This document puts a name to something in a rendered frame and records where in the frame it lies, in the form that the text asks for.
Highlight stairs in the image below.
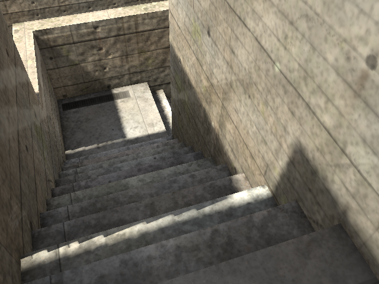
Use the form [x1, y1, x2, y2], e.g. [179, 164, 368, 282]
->
[151, 89, 172, 136]
[20, 135, 315, 284]

